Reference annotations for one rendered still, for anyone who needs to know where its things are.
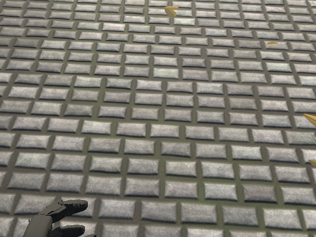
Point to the left robot hand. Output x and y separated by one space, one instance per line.
41 224

